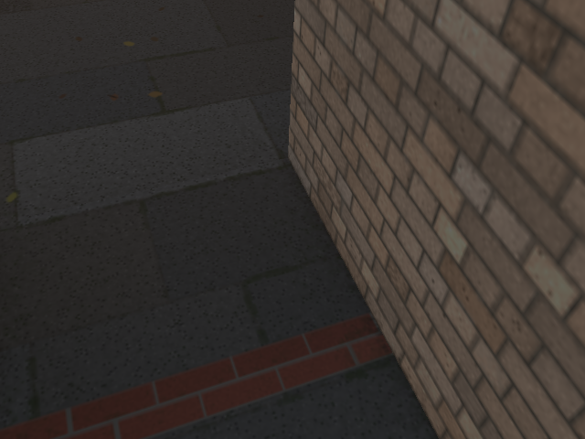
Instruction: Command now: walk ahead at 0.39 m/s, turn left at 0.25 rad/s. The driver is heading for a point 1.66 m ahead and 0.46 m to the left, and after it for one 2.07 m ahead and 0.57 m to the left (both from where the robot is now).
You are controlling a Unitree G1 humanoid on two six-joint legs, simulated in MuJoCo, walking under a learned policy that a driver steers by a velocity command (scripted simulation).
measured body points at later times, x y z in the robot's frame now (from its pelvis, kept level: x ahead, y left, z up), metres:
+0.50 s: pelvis +0.23 +0.09 -0.19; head +0.28 +0.13 +0.25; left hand +0.20 +0.31 -0.36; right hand +0.39 -0.14 -0.32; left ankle +0.31 +0.16 -0.92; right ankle +0.20 -0.06 -0.67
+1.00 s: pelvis +0.31 +0.05 -0.18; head +0.32 +0.04 +0.27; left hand +0.32 +0.34 -0.28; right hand +0.49 -0.15 -0.32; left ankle +0.30 +0.16 -0.90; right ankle +0.37 -0.04 -0.92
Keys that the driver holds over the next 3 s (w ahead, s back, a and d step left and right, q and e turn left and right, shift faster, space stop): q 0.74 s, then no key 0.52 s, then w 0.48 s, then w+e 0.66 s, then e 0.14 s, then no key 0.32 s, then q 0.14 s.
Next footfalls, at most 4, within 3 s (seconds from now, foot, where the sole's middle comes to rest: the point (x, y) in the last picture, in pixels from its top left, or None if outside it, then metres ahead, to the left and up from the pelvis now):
0.36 left None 0.35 0.17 -0.96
0.92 right None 0.40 -0.02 -0.96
1.18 left None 0.33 0.18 -0.96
1.94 right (193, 385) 0.74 0.19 -0.96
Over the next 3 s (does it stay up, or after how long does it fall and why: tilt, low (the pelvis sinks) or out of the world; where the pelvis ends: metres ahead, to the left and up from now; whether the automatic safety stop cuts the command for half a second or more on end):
stays up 0.99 0.23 -0.18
